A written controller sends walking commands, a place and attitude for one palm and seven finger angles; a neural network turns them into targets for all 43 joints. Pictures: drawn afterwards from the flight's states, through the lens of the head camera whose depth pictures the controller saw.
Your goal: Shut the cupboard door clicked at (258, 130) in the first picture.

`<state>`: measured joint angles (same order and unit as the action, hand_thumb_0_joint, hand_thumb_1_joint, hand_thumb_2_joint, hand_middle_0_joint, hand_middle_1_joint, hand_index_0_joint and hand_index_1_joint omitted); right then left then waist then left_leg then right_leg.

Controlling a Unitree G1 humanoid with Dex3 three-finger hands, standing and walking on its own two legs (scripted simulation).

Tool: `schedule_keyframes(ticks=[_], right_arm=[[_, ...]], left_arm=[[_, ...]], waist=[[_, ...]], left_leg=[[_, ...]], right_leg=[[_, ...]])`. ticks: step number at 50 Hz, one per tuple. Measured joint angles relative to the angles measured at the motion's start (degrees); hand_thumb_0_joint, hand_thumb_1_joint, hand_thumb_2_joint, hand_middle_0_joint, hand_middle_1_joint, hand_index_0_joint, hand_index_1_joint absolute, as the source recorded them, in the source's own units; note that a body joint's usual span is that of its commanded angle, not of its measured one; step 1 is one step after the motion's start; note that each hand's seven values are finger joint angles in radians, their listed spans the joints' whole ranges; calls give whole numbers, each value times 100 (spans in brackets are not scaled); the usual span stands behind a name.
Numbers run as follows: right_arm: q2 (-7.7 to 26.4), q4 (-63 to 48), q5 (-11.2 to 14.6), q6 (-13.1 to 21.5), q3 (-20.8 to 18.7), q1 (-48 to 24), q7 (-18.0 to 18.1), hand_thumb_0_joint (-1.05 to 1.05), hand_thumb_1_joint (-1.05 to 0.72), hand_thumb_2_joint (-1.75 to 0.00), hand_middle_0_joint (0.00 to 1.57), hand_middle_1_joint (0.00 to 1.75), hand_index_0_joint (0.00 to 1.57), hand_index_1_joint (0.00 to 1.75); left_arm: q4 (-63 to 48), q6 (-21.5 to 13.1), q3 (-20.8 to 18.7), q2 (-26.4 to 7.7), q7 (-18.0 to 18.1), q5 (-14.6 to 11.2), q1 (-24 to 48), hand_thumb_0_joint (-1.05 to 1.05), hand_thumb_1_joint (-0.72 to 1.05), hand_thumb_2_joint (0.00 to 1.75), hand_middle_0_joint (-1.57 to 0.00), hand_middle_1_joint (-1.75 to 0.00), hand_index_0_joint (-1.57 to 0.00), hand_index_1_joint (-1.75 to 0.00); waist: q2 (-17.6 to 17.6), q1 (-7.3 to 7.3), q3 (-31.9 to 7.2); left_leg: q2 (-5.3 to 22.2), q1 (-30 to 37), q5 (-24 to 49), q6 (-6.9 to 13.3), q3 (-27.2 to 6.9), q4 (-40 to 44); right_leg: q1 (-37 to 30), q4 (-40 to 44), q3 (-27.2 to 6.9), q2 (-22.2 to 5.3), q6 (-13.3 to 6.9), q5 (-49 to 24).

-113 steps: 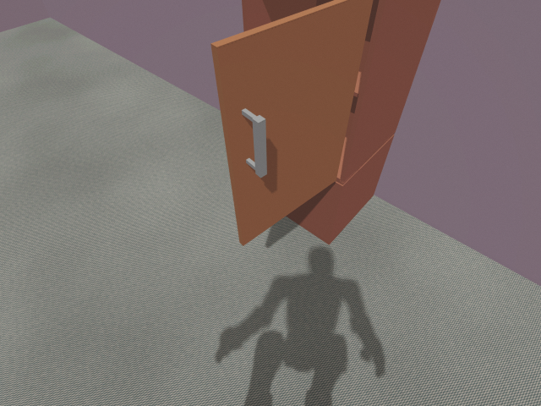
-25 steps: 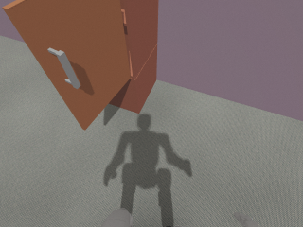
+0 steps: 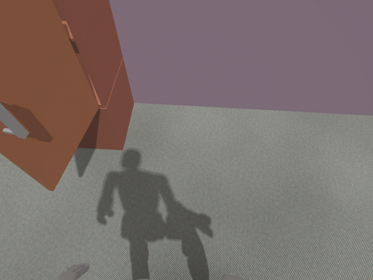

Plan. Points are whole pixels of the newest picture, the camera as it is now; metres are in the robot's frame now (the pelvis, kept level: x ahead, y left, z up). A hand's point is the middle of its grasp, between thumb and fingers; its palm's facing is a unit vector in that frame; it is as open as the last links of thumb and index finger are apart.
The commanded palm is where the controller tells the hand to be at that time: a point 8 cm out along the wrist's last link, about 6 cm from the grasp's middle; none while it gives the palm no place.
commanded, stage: walk around to get in front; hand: left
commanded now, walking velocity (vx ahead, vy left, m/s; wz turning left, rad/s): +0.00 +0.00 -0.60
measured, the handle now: out of the picture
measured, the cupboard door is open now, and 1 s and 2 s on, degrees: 82 82 82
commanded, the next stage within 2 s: none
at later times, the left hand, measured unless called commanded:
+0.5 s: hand (117, 254) +0.18 +0.19 -0.17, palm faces -0.26 -0.95 -0.18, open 7.4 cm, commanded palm none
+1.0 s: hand (146, 245) +0.20 +0.12 -0.17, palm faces -0.53 -0.82 -0.22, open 7.4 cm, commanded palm none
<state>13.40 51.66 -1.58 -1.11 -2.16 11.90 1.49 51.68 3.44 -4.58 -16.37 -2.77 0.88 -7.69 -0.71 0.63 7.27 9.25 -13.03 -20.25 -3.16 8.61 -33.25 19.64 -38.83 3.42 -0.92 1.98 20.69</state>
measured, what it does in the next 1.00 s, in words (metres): steps on the spot, turning right: right foot, then left foot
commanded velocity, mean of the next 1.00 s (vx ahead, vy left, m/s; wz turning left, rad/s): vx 0.00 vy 0.00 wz -0.60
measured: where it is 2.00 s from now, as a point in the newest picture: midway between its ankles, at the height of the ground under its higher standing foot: outside the picture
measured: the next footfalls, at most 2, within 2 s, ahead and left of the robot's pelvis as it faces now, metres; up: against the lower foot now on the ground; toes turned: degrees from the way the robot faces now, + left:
right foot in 0.02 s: +0.04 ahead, -0.13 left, +0.00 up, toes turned -4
left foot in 0.36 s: +0.08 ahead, +0.12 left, +0.00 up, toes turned -10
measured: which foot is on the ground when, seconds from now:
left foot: down 0.00-0.02, up 0.04-0.34, down 0.36-0.70, up 0.72-1.00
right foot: up 0.00-0.00, down 0.02-0.34, up 0.36-0.68, down 0.70-1.00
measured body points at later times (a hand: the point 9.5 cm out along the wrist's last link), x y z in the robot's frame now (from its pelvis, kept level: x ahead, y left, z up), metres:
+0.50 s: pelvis +0.02 +0.02 +0.01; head +0.09 +0.03 +0.45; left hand +0.19 +0.24 -0.15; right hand +0.01 -0.24 -0.12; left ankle +0.04 +0.13 -0.73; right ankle -0.05 -0.11 -0.65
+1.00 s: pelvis +0.04 -0.01 +0.00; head +0.09 -0.04 +0.45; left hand +0.23 +0.16 -0.15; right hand -0.03 -0.29 -0.13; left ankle +0.11 +0.10 -0.70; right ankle -0.04 -0.11 -0.73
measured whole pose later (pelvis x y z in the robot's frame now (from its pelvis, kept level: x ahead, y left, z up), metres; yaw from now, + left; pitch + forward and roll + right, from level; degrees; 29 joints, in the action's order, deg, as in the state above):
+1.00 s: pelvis +0.04 -0.01 +0.00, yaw -35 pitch +2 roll +0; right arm 13.7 50.9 -0.1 -2.5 -3.2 7.2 1.2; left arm 52.6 2.3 -3.3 -12.9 -0.3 1.2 -11.1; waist 1.6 0.9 5.8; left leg 2.8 -24.2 -23.8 -5.0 1.3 -46.8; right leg 15.6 -29.9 -5.3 2.2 -0.7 16.2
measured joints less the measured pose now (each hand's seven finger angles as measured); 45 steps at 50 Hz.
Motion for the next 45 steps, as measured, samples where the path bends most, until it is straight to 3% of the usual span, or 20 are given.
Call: schedule_keyframes(ticks=[1, 2, 4, 6, 8, 12, 16, 18, 21, 23, 25, 32, 35, 37, 40, 42, 45], right_arm=[[40, -2, 30, -16, -24, 83, -15, 0, -90, -89, 21, 30, 20, 30], [103, 33, 60, -58, -51, 80, -23, 0, -90, -89, 21, 30, 20, 30], [239, 117, 104, -196, -103, -48, 11, 1, -90, -89, 21, 30, 20, 30], [273, 158, 119, -248, -124, -144, 22, 1, -90, -89, 20, 30, 20, 30], [247, 138, 122, -244, -121, -225, 1, 1, -91, -89, 20, 30, 20, 30], [147, 25, 131, -179, -102, -315, -34, 1, -91, -89, 20, 30, 20, 30], [43, -51, 154, -69, -61, -312, -24, 1, -91, -89, 20, 30, 20, 30], [33, -82, 125, 45, -26, -218, -4, 0, -90, -89, 20, 30, 20, 30], [-130, -48, 19, 102, 81, -110, 29, 0, -90, -89, 20, 30, 20, 30], [-209, -47, -19, 104, 136, 17, 45, 0, -90, -89, 20, 30, 20, 30], [-245, -39, -34, 90, 157, 104, 56, 0, -90, -89, 21, 30, 20, 30], [-152, 11, -25, 70, 70, 219, 1, 0, -90, -89, 21, 30, 20, 30], [-50, 19, 29, 30, 1, 329, -45, 0, -90, -89, 21, 30, 21, 30], [85, 109, 79, -104, -52, 213, -29, 0, -90, -89, 21, 30, 20, 30], [183, 179, 108, -258, -109, 11, 2, 1, -90, -89, 21, 30, 20, 30], [170, 152, 106, -276, -119, -122, -16, 1, -90, -89, 20, 30, 20, 30], [119, 47, 112, -227, -123, -280, -40, 1, -91, -89, 20, 30, 20, 30]], left_arm=[[-37, -48, 28, -28, -5, 7, -25, 1, 91, 90, -19, -30, -20, -29], [-37, -119, 25, -11, 32, 23, -21, 1, 90, 90, -19, -30, -20, -29], [-21, -179, 60, 102, 127, 8, 22, 0, 90, 90, -19, -30, -20, -29], [-46, -170, 79, 163, 201, 16, -5, 0, 90, 90, -19, -30, -20, -29], [-50, -150, 92, 185, 253, 21, -44, 0, 90, 90, -20, -30, -20, -29], [-16, -111, 133, 214, 260, 39, -124, 0, 90, 90, -20, -30, -20, -30], [16, -48, 133, 237, 231, 42, -150, 0, 90, 89, -20, -30, -20, -30], [14, 7, 125, 252, 217, -8, -158, 0, 90, 89, -20, -30, -20, -30], [37, 88, 51, 156, 165, -7, -31, 1, 90, 89, -20, -30, -20, -30], [35, 83, -7, 120, 116, 10, 42, 1, 90, 90, -20, -30, -20, -29], [-4, 78, -29, 113, 77, 6, 99, 1, 90, 90, -20, -30, -20, -29], [-30, 52, 24, 165, 15, -6, 163, 1, 91, 90, -19, -30, -20, -29], [-76, -38, 78, 141, 16, 8, 117, 1, 90, 90, -19, -30, -20, -29], [-47, -153, 86, 218, 105, 14, 119, 0, 90, 90, -19, -30, -20, -29], [-56, -166, 114, 318, 211, -6, 19, 0, 90, 90, -19, -30, -20, -29], [-49, -155, 115, 329, 261, -9, -74, 0, 90, 90, -20, -30, -20, -29], [7, -145, 129, 332, 280, 6, -194, 0, 90, 90, -20, -30, -20, -29]], waist=[[30, -28, -55], [11, -16, -73], [-123, -66, 37], [-80, -85, 77], [43, -88, 85], [237, -91, 8], [333, -92, -116], [278, -114, -237], [397, -67, -197], [374, -49, -189], [301, -25, -167], [13, -104, -119], [-7, -146, -186], [-139, -134, -135], [-180, -130, -74], [-84, -109, -66], [70, -78, -75]], left_leg=[[8, -111, -142, -37, 69, -282], [6, -315, -525, -68, 14, -810], [-142, -769, -1094, -68, -403, -2024], [-306, -1138, -1075, -94, -552, -2786], [-407, -1357, -865, -138, -586, -2987], [-542, -1341, -549, -170, -631, -2255], [-684, -861, -151, -122, -630, -893], [-652, -579, 180, 54, -646, -116], [-581, -514, 135, 331, -458, -222], [-477, -366, 214, 341, -387, -2], [-370, -231, 322, 311, -304, 232], [-68, -19, 235, 164, 182, 289], [17, -138, -71, 34, 383, -246], [-25, -535, -857, -48, 16, -1357], [-268, -1113, -946, -108, -445, -2685], [-363, -1367, -689, -163, -559, -2965], [-462, -1468, -440, -207, -654, -2632]], right_leg=[[-233, 475, -9, -39, -104, -505], [-215, 509, -78, -13, -180, -363], [-110, 275, -182, 97, -254, -194], [-130, 379, -330, 128, -269, -270], [-176, 579, -504, 141, -252, -430], [-212, 808, -806, 191, -227, -590], [-125, 660, -1039, 277, -117, -513], [65, 308, -1072, 381, -88, -242], [559, -1318, -856, 376, -35, 780], [786, -2141, -598, 312, 37, 818], [854, -2400, -386, 201, 100, 738], [228, -741, 12, -9, 41, 530], [-374, 585, 79, -23, -158, -475], [-291, 396, -11, 77, -301, -276], [-365, 489, -168, 153, -356, -170], [-426, 707, -315, 179, -339, -315], [-471, 927, -532, 214, -354, -463]])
